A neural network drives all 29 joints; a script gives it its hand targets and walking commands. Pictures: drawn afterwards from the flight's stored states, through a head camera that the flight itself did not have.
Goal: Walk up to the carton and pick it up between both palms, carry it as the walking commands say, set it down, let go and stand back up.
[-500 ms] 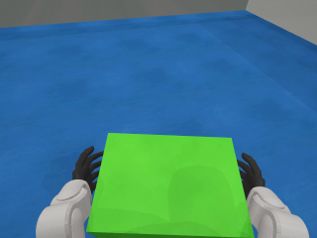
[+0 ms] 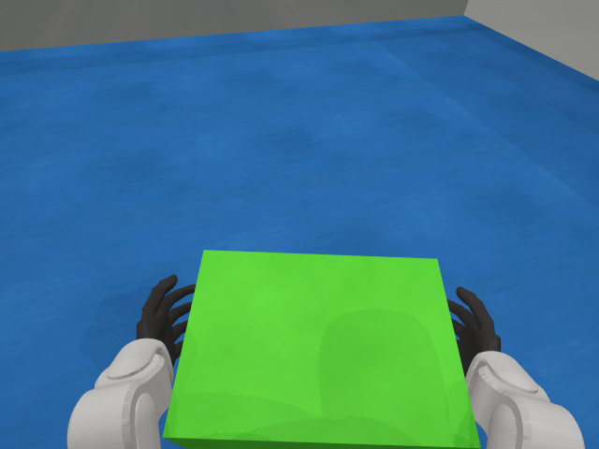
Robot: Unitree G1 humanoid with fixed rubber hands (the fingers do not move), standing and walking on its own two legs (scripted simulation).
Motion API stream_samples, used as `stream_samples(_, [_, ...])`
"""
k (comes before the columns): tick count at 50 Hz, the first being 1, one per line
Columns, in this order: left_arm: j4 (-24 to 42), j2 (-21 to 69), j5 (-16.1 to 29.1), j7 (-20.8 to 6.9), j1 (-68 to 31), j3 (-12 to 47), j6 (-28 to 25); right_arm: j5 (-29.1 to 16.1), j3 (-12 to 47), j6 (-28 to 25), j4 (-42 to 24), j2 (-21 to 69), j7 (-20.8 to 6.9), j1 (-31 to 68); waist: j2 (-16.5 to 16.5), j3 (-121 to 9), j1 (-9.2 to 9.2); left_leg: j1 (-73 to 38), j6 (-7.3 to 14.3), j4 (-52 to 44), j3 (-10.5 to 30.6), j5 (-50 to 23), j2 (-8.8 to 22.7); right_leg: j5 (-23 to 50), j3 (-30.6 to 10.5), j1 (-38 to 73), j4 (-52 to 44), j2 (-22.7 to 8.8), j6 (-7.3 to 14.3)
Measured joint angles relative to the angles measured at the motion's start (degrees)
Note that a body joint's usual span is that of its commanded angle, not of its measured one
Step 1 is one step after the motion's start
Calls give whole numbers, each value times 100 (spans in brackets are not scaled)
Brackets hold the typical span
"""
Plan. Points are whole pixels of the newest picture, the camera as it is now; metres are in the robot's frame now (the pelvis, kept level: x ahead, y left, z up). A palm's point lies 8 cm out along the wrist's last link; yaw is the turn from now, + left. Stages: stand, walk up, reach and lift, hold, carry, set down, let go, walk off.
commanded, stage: carry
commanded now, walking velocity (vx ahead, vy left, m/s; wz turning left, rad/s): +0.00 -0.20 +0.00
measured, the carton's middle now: (313, 370) +0.23 +0.00 +0.02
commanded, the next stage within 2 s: none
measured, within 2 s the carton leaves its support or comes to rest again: neither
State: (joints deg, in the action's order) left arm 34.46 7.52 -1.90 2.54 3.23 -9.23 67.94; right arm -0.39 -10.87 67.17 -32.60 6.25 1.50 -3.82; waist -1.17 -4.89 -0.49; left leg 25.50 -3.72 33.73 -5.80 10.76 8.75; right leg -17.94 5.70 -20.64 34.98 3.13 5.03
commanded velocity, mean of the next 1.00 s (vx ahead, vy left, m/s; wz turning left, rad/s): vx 0.00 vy -0.14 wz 0.00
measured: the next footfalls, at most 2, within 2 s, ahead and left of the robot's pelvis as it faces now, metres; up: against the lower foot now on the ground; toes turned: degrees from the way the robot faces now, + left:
none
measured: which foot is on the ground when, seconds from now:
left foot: down 0.00-1.00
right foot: down 0.00-1.00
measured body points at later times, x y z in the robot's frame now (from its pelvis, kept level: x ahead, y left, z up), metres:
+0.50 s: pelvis +0.00 +0.00 +0.00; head +0.00 +0.01 +0.45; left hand +0.24 +0.18 +0.08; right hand +0.24 -0.18 +0.08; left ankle +0.06 +0.17 -0.72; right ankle +0.00 -0.06 -0.72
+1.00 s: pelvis +0.01 +0.01 +0.01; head +0.00 +0.02 +0.46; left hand +0.25 +0.19 +0.09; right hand +0.24 -0.17 +0.09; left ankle +0.06 +0.17 -0.72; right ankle +0.00 -0.06 -0.72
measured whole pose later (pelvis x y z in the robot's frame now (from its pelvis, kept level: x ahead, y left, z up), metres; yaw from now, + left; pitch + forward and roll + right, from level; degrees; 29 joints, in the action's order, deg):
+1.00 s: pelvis +0.01 +0.01 +0.01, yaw +0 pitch +3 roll +0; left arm 34.2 7.5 -2.3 2.6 3.0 -9.1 68.0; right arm -0.4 -10.7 67.6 -32.0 5.8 1.5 -3.1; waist -1.1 -5.0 -0.9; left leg 22.8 -2.9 30.9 -6.8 10.2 7.3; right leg -17.2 5.1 -18.2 32.5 1.8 3.7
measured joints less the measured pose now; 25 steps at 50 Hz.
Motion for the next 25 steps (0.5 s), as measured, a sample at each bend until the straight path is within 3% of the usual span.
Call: stream_samples(25, [11,0,-6,-7,1,-4,-13,3,5,-2,-4,2,0,11,15,24,-8,-22,-2,-6,-6,1,0,-5,1,17,1,-4,0])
